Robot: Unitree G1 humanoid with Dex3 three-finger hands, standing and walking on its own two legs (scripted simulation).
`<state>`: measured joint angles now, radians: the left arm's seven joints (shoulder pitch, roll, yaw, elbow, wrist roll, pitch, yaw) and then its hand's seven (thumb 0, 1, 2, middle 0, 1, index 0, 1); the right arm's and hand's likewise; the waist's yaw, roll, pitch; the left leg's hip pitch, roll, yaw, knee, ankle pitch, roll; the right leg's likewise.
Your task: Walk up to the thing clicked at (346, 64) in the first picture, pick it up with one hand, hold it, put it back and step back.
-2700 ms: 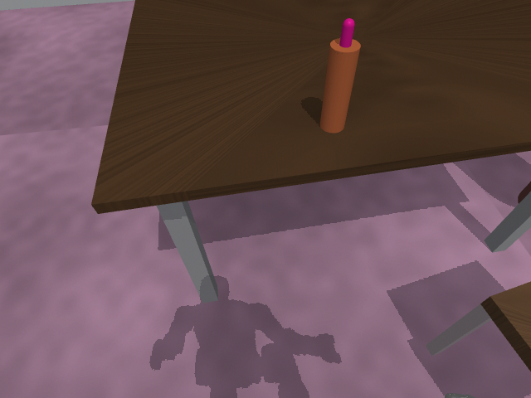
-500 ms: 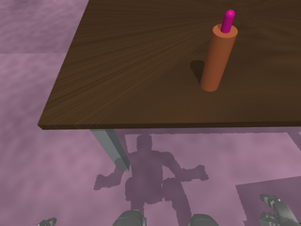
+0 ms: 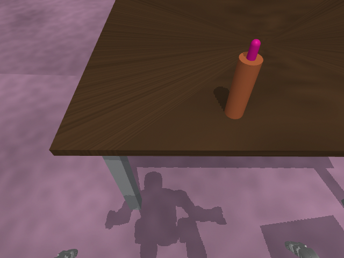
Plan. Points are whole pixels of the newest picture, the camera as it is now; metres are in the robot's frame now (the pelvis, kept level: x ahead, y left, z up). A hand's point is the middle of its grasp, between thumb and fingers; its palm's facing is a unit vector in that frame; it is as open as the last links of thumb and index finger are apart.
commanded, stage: walk up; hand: right
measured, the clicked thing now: (243, 82) +0.51 -0.17 +0.10
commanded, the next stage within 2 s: stand in 0.72 s
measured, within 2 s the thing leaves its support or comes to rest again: neither
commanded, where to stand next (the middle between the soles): +0.06 +0.00 m, yaw -2 degrees
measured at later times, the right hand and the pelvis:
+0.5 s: hand out of the picture +0.07 -0.25 -0.15, palm faces +0.00 +0.95 -0.32, open 7.4 cm; pelvis +0.00 +0.00 +0.01, yaw -1 degrees
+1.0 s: hand out of the picture +0.09 -0.26 -0.15, palm faces +0.00 +0.94 -0.34, open 7.4 cm; pelvis +0.01 +0.00 +0.01, yaw -1 degrees
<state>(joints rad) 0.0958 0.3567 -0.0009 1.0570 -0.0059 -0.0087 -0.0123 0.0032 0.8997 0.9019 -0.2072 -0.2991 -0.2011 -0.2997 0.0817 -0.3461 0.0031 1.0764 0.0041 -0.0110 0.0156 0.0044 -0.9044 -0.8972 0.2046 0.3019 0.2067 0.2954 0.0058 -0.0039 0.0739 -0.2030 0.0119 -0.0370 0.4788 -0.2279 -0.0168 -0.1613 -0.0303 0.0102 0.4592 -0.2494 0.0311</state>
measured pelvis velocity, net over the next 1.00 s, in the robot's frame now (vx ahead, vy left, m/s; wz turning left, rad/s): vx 0.01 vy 0.00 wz -0.01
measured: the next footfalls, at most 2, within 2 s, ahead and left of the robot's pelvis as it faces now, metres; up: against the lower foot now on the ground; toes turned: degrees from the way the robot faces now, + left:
none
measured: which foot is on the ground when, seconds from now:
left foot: down 0.00-1.00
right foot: down 0.00-1.00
